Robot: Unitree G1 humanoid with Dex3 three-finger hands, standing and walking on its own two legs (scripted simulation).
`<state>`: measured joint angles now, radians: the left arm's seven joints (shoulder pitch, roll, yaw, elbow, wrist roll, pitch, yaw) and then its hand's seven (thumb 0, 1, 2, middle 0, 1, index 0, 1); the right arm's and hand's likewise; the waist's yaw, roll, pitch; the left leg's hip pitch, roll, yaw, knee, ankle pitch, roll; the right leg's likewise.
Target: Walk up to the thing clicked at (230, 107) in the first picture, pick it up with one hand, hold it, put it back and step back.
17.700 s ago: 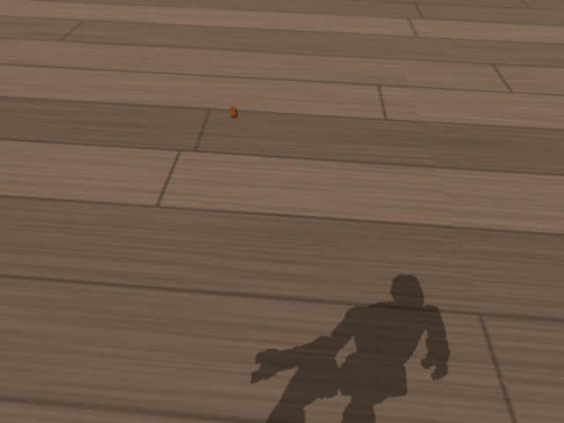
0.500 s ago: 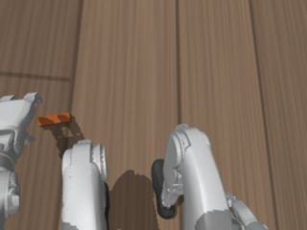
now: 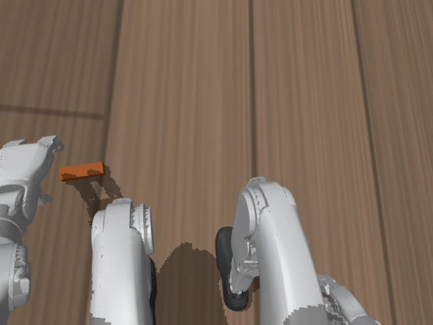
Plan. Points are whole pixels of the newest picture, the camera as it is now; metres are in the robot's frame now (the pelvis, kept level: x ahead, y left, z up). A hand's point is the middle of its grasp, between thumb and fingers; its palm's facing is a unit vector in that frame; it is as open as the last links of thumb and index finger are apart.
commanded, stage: rise first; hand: left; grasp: from above
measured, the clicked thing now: (82, 171) +0.42 +0.24 -0.32
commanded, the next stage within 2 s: approach in 1.00 s
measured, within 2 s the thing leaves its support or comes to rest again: neither
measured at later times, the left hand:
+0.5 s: hand (37, 179) +0.39 +0.29 -0.19, palm faces -0.46 -0.08 -0.88, open 11.0 cm
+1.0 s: hand (39, 176) +0.39 +0.29 -0.19, palm faces -0.44 -0.08 -0.89, open 11.1 cm
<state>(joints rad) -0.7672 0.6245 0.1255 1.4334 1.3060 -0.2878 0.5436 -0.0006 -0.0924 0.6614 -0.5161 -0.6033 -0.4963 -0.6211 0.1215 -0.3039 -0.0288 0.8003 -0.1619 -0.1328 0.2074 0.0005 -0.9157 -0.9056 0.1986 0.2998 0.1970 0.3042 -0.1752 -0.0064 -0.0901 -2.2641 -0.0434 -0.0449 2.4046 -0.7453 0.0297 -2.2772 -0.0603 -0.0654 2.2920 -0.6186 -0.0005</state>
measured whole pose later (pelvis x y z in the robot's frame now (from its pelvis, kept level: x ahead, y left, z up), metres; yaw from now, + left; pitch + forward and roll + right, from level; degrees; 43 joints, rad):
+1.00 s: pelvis +0.00 +0.00 -0.01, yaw +0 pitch +34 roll -6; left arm -0.78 0.65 0.17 1.48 1.33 -0.28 0.58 0.00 -0.07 0.64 -0.55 -0.56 -0.52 -0.58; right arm 0.12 -0.31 -0.03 0.82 -0.19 -0.15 0.23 0.00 -0.91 -0.90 0.20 0.30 0.20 0.30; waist -0.21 -0.01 -0.09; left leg -2.28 -0.05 -0.05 2.42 -0.74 0.03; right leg -2.29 -0.06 -0.07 2.31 -0.61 0.00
